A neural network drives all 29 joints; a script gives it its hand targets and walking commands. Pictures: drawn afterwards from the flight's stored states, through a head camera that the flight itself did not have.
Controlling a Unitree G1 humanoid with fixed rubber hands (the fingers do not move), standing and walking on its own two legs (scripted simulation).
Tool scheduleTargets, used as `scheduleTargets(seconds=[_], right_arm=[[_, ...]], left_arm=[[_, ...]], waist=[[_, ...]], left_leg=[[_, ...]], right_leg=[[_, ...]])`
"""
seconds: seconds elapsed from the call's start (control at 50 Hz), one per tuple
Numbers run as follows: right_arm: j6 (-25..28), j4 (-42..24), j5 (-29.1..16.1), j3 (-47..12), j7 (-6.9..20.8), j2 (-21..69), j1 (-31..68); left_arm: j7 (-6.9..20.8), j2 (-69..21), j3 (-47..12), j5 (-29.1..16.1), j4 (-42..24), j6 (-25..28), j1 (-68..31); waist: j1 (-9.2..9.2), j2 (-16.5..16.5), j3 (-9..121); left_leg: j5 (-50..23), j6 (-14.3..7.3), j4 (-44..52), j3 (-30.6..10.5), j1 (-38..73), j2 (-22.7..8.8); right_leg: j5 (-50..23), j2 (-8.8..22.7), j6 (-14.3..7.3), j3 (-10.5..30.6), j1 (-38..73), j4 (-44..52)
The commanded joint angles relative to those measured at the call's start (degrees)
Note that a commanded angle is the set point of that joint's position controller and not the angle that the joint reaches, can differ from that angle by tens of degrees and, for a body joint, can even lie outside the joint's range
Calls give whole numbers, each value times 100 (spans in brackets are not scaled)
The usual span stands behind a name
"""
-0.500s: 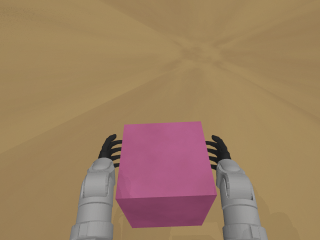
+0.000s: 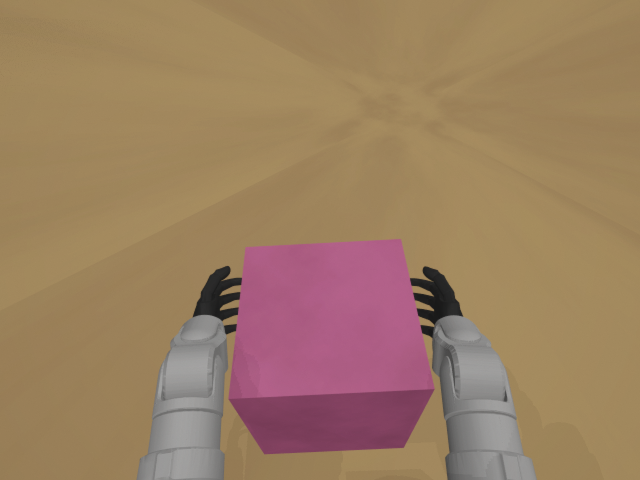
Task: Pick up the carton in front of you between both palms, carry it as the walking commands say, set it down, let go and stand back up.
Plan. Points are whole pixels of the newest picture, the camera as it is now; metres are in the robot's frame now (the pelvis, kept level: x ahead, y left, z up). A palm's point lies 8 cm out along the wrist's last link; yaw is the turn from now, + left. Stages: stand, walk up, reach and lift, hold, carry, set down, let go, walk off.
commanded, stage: hold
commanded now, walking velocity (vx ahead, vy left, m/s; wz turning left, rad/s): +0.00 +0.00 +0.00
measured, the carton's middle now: (328, 352) +0.29 +0.00 -0.04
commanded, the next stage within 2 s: set down in 0.16 s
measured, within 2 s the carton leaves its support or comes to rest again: neither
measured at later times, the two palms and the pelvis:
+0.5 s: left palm (210, 321) +0.30 +0.16 +0.03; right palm (438, 327) +0.30 -0.14 +0.02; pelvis -0.05 +0.03 -0.02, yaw -3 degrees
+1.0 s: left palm (234, 366) +0.34 +0.17 -0.20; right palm (397, 361) +0.36 -0.12 -0.21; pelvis -0.06 +0.02 -0.13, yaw -2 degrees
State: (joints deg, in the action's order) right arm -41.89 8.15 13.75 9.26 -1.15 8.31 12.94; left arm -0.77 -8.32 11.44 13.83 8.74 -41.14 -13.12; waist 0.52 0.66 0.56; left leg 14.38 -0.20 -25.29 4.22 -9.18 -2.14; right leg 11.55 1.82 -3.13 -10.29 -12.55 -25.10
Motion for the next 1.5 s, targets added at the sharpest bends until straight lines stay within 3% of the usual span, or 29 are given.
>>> scheduleTargets(seconds=[0.0,0.02,0.04,0.16,0.24,0.32,0.4,0.48,0.54,0.64,0.74,0.82,0.88,1.04,1.18,1.48], right_arm=[[254,-268,-1020,-2702,1056,4730,2051],[272,-160,-928,-2602,1012,4671,1975],[289,-182,-958,-2659,1011,4705,2074],[225,-205,-1227,-2897,1191,4969,2763],[332,619,-1003,-2302,1397,4859,3880],[648,1887,-426,-1180,1579,4697,4961],[979,2846,208,-54,1496,4149,5342],[1346,3217,741,673,1355,3510,5065],[1765,3280,1058,1006,1276,2974,4920],[2660,3444,885,554,1203,3095,4983],[3374,3165,168,-783,1213,4112,5507],[3474,2405,-437,-2119,1173,4601,5846],[3312,2186,-641,-2527,1135,4699,5770],[2850,3098,-414,-1952,1115,4744,5670],[2927,3534,-324,-1457,922,4414,6070],[3013,3572,-730,-1656,542,3859,7580]], left_arm=[[1241,-4811,-2942,-1223,-357,217,-2243],[1273,-4728,-2957,-1261,-260,253,-2346],[1285,-4757,-2948,-1247,-211,288,-2360],[1247,-4894,-2477,-960,332,324,-2420],[1234,-5083,-1905,-670,1004,424,-3437],[1219,-5184,-1001,-119,2129,703,-4630],[1035,-4642,79,491,2810,1009,-5104],[863,-3950,852,947,2939,1338,-4903],[787,-3535,1106,1026,2799,1757,-4870],[794,-3779,588,655,2749,2594,-5005],[914,-4605,-751,3,2489,3279,-5394],[957,-4923,-1851,-587,1967,3398,-5476],[971,-5068,-2197,-819,1835,3245,-5435],[1178,-5076,-1616,-715,2527,2745,-5551],[1110,-4752,-1091,-657,2881,2802,-5989],[870,-4226,-1007,-1027,2815,2876,-7301]], waist=[[-150,-86,1413],[-231,-192,1391],[-224,-87,1258],[136,-197,1192],[211,76,622],[13,233,216],[-8,100,-11],[105,-86,96],[50,-122,390],[40,-17,1610],[172,-183,3738],[284,-346,5936],[305,-417,6458],[320,-387,5296],[348,-477,5394],[472,-732,6307]], left_leg=[[-2045,-158,565,-1006,-518,718],[-1697,-145,618,-990,-522,697],[-1538,-124,669,-1009,-596,689],[-758,-273,830,-1080,-583,663],[417,-349,814,-1110,-931,506],[1484,-368,674,-1096,-1258,409],[1632,-297,322,-942,-1388,512],[1073,-188,-95,-834,-1670,640],[698,-83,-530,-749,-2183,729],[173,67,-1514,-676,-3122,888],[-572,206,-2533,-624,-4017,1009],[-1293,268,-3315,-595,-4591,1134],[-1182,289,-3701,-607,-5036,1160],[16,208,-4340,-531,-6780,1150],[156,233,-5026,-434,-7899,1214],[672,317,-6424,-160,-9152,1279]], right_leg=[[-3398,-352,210,1732,2849,179],[-2920,-356,183,1715,2984,315],[-2777,-365,183,1679,2916,316],[-1715,-379,305,1640,2791,379],[-81,-426,181,1536,2191,272],[896,-528,117,1436,1741,-22],[1245,-598,125,1383,1130,-234],[907,-629,89,1348,443,-471],[523,-670,51,1311,-305,-861],[-88,-775,17,1363,-1219,-1777],[-1216,-826,112,1515,-1216,-2804],[-2228,-842,212,1533,-1118,-3698],[-2071,-882,277,1473,-1718,-4093],[-574,-924,240,1406,-3755,-4531],[-429,-979,253,1426,-4592,-5201],[93,-1062,338,1311,-5320,-6623]])
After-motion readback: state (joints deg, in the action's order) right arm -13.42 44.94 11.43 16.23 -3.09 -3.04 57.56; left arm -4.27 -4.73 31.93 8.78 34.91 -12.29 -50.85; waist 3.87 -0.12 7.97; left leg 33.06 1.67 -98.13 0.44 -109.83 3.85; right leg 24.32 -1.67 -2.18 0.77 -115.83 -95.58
